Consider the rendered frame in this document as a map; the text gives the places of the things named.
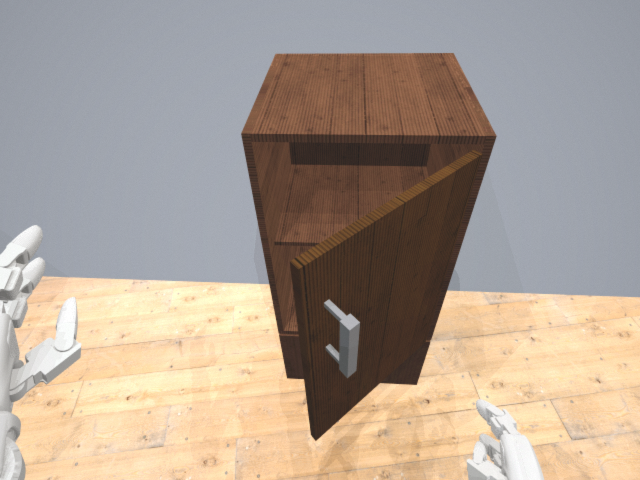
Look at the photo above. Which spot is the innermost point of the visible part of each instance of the left robot forearm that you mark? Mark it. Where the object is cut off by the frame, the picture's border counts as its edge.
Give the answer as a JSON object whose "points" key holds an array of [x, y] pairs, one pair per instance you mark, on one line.
{"points": [[12, 465]]}

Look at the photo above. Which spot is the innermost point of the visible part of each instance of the robot left hand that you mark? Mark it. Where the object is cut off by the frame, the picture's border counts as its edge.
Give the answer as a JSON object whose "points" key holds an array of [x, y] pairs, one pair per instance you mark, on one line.
{"points": [[51, 357]]}

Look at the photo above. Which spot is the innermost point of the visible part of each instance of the handle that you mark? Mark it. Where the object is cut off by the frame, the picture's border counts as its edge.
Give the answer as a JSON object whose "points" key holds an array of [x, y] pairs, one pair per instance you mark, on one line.
{"points": [[348, 340]]}

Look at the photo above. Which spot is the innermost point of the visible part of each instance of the cupboard door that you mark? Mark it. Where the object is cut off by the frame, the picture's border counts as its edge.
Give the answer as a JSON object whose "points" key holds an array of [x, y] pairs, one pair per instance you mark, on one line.
{"points": [[387, 269]]}

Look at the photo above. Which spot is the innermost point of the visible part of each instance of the robot right hand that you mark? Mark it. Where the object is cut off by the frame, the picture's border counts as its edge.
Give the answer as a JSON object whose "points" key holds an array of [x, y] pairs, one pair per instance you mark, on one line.
{"points": [[514, 457]]}

